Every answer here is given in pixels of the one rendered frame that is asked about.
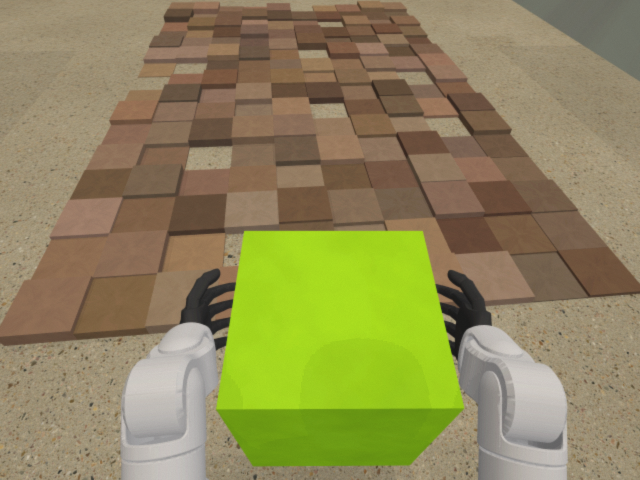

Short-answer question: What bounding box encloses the right robot forearm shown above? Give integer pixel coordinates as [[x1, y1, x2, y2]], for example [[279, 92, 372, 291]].
[[458, 325, 568, 480]]

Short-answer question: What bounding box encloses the robot right hand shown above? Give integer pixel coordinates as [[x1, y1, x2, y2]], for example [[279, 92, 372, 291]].
[[435, 270, 492, 361]]

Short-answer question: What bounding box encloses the robot left hand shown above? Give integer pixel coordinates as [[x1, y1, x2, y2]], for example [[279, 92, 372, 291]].
[[179, 268, 236, 351]]

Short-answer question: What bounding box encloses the carton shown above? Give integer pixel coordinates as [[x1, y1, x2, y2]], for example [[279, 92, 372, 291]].
[[216, 231, 464, 466]]

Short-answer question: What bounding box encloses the left robot forearm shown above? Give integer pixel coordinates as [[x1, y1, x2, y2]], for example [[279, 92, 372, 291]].
[[120, 322, 219, 480]]

